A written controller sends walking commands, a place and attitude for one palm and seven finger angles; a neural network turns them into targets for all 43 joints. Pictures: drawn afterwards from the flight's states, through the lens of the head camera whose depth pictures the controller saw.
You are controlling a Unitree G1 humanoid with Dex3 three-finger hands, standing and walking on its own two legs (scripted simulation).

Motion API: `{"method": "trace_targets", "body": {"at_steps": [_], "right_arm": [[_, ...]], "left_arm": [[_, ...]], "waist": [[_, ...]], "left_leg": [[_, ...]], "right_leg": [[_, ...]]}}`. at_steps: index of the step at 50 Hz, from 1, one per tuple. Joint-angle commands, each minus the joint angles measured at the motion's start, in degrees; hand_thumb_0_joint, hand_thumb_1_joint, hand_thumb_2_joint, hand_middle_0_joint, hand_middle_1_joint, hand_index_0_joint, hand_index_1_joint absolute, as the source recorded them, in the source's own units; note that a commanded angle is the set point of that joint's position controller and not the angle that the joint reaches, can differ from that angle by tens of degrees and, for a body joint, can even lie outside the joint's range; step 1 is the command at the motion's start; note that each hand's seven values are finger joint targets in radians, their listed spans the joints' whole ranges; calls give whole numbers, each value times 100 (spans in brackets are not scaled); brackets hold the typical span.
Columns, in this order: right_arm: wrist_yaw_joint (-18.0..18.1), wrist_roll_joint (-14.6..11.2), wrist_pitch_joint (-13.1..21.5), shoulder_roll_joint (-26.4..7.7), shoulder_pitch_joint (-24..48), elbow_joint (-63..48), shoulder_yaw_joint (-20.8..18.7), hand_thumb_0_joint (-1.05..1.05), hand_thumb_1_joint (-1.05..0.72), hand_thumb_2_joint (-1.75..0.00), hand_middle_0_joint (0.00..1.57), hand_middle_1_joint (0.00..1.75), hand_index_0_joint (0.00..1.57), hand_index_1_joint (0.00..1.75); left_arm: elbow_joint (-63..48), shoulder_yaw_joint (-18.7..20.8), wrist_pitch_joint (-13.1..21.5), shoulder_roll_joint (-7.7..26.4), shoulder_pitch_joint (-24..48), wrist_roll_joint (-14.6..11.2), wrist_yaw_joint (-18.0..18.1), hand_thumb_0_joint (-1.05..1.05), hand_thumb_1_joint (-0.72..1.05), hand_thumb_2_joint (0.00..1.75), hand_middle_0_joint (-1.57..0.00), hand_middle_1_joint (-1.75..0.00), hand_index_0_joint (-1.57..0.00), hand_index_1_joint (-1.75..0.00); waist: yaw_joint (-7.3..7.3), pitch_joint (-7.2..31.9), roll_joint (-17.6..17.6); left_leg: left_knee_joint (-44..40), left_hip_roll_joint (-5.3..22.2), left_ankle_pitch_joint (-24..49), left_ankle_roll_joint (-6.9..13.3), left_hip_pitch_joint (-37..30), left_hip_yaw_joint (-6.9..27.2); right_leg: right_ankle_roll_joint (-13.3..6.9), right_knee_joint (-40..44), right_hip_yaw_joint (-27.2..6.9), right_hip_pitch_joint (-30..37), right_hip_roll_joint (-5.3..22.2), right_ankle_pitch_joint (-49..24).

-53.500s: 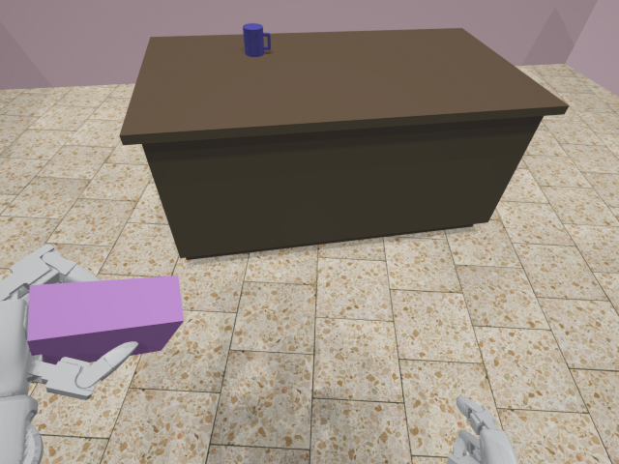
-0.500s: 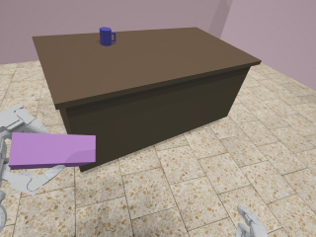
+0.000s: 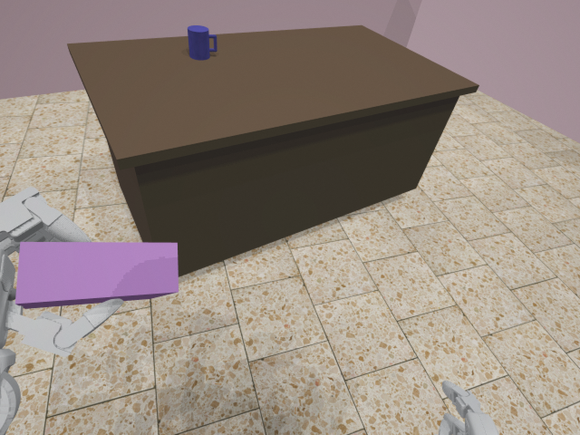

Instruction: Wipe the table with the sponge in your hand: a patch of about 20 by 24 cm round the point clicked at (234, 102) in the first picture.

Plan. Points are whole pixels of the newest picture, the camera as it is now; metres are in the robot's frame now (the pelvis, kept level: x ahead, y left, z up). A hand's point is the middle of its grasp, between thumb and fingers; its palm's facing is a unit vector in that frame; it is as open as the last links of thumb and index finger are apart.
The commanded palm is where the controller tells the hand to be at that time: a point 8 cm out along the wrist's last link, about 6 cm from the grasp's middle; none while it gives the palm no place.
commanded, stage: stop stepping back and stand still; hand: left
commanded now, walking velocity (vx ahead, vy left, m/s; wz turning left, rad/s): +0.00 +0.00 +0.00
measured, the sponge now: (121, 275) +0.23 +0.20 +0.17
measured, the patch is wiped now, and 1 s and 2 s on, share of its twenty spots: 1.00 1.00 1.00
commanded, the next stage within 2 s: stand and wait in 0.64 s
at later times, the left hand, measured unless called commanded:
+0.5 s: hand (33, 293) +0.18 +0.25 +0.20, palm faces +0.40 -0.86 -0.33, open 9.2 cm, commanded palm +0.13 +0.29 +0.22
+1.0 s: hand (8, 285) +0.19 +0.28 +0.20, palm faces +0.43 -0.85 -0.31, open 9.2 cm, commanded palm +0.14 +0.31 +0.22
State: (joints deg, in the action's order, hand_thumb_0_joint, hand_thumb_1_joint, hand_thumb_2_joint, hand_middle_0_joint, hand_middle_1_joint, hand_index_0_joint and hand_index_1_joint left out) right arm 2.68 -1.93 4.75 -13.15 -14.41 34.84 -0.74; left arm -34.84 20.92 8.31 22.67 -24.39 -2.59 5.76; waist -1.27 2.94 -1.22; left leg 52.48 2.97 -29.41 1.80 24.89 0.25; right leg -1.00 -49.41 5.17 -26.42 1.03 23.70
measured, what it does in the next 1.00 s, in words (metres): steps on the spot: right foot, then left foot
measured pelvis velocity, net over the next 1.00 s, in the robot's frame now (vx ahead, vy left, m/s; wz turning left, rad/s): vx -0.01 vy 0.03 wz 0.03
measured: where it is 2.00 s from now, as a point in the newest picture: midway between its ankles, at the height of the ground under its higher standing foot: outside the picture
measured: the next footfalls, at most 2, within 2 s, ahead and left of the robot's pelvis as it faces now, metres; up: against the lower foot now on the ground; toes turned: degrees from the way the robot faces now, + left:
right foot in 0.24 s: +0.06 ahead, -0.09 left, +0.00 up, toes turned +1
left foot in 0.44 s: +0.02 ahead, +0.12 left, +0.00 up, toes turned +1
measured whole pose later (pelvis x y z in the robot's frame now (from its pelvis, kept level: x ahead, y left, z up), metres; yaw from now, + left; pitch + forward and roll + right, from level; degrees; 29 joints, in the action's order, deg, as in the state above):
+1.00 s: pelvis -0.01 +0.03 +0.05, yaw +1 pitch -1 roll -1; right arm 3.7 -0.6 5.5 -10.7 -10.5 35.3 1.5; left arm -25.6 16.7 6.4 19.1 -26.6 -2.7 9.1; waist 0.2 2.2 -0.6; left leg 29.5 -1.3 -16.6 2.5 12.2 -0.2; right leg 0.2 -25.6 1.3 -13.8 -0.5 11.0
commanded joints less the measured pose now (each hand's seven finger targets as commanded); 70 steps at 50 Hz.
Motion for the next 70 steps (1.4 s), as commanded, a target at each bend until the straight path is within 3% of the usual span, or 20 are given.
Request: {"method": "trace_targets", "body": {"at_steps": [1,3,8,11,12,13,14,17,20,21,22,24,26,28,30,32,37,41,58,70], "right_arm": [[34,55,527,-484,428,-897,-198,0,-90,-90,20,30,20,30],[-125,1,512,-508,500,-646,-180,0,-90,-90,20,30,20,30],[-99,49,470,-571,747,-796,-45,0,-90,-90,20,30,20,30],[-70,52,353,-651,795,-869,-59,0,-90,-90,20,30,20,30],[-54,52,307,-597,780,-872,-92,0,-90,-90,20,30,20,30],[-55,10,283,-556,783,-928,-135,0,-90,-90,20,30,20,30],[-52,-81,342,-621,682,-893,-270,0,-90,-90,20,30,20,30],[-62,-7,220,-505,729,-778,-133,0,-90,-90,20,30,20,30],[161,45,288,-458,788,-813,-86,0,-90,-90,20,30,20,30],[219,95,345,-618,804,-889,-120,0,-90,-90,20,30,20,30],[214,88,402,-716,765,-970,-167,0,-90,-90,20,30,20,30],[131,88,482,-482,627,-885,-123,0,-90,-90,20,30,20,30],[53,68,527,-516,741,-706,-53,0,-90,-90,20,30,20,30],[30,44,458,-588,878,-771,-73,0,-90,-90,20,30,20,30],[11,41,421,-608,837,-868,-201,0,-90,-90,20,30,20,30],[33,44,381,-505,751,-789,-176,0,-90,-90,20,30,20,30],[211,110,372,-525,976,-867,-56,0,-90,-90,20,30,20,30],[238,84,419,-558,1002,-847,-80,0,-90,-90,20,30,20,30],[181,111,247,-548,1044,-967,-58,0,-90,-90,20,30,20,30],[213,130,240,-596,1090,-959,-71,0,-90,-90,20,30,20,30]], "left_arm": [[-1347,871,390,1277,848,-3,330,0,10,130,-120,-160,-120,-160],[-818,752,315,1033,496,-70,272,0,10,130,-120,-160,-120,-160],[-607,560,227,843,202,-117,205,0,10,130,-120,-160,-120,-160],[-441,444,142,778,265,-67,163,0,10,130,-120,-160,-120,-160],[-347,496,132,855,287,-47,155,0,10,130,-120,-160,-120,-160],[-516,544,176,955,489,-63,149,0,10,130,-120,-160,-120,-160],[-721,512,212,969,793,-110,161,0,10,130,-120,-160,-120,-160],[-1179,543,247,1058,906,-113,158,0,10,130,-120,-160,-120,-160],[-1366,440,202,913,607,-92,307,0,10,130,-120,-160,-120,-160],[-1381,500,239,923,494,-122,366,0,10,130,-120,-160,-120,-160],[-1398,564,253,903,383,-123,421,0,10,130,-120,-160,-120,-160],[-1163,560,186,941,310,-46,417,0,10,130,-120,-160,-120,-160],[-680,555,154,857,75,-83,365,0,10,130,-120,-160,-120,-160],[-447,436,164,726,60,-76,298,0,10,130,-120,-160,-120,-160],[-559,376,224,680,-6,-68,266,0,10,130,-120,-160,-120,-160],[-814,534,295,854,12,-128,342,0,10,130,-120,-160,-120,-160],[-638,346,314,700,102,-51,457,0,10,130,-120,-160,-120,-160],[-325,165,277,584,401,-44,447,0,10,130,-120,-160,-120,-160],[-450,173,258,609,222,-98,433,0,10,130,-120,-160,-120,-160],[-407,177,247,668,301,-67,452,0,10,130,-120,-160,-120,-160]], "waist": [[-155,366,1978],[-146,-65,857],[3,-189,1085],[94,50,581],[115,147,-170],[72,319,-915],[55,348,-1638],[-103,-69,-9],[-126,224,694],[-56,225,1605],[24,275,2431],[-67,246,1608],[62,76,848],[118,-106,287],[-5,3,-644],[-33,221,-407],[81,147,1082],[115,222,337],[144,482,547],[154,345,503]], "left_leg": [[-3082,1249,2085,1177,-1259,2823],[-2989,1340,1802,1108,-988,2505],[-3213,1010,-200,630,489,1381],[-1805,390,-523,353,958,634],[-478,1,-393,227,1118,207],[1196,-366,44,76,1260,-87],[2109,-264,174,5,1096,368],[1102,400,506,145,26,724],[-1934,21,904,173,-1296,-7],[-2909,268,265,342,-1245,652],[-3380,1034,356,690,-1324,1901],[-2973,1090,2867,878,-1466,2086],[-2686,1020,3333,638,-952,1600],[-2171,569,1997,314,31,911],[-1128,-221,520,26,162,366],[-1283,-113,946,2,-352,325],[-3360,525,1658,268,-882,1232],[-3121,345,1938,171,-824,924],[-3072,267,2782,-13,-1056,719],[-3131,165,2074,-4,-864,717]], "right_leg": [[40,-2505,-721,-1546,-271,759],[109,-2086,-929,-1475,-13,237],[16,587,-209,890,-92,20],[-138,2015,66,2100,-210,-620],[-446,2453,-570,2118,263,-559],[-956,3062,-2032,1945,1250,-585],[-1309,3519,-3166,1242,1899,-152],[-1175,3098,-2199,-330,1855,6],[-615,1838,-915,-275,917,367],[-355,997,-648,-163,366,509],[7,41,-115,-388,-264,526],[117,-2,-456,-367,-205,522],[134,1275,-567,557,-86,-173],[74,2656,-691,1837,-5,-1385],[-483,3359,-2299,1431,1055,-222],[-811,3392,-2505,1285,1440,-458],[66,2021,-651,1208,50,-1107],[76,2411,-778,1655,153,-1709],[13,2528,-807,1925,232,-2369],[-15,2787,-927,1837,319,-1889]]}}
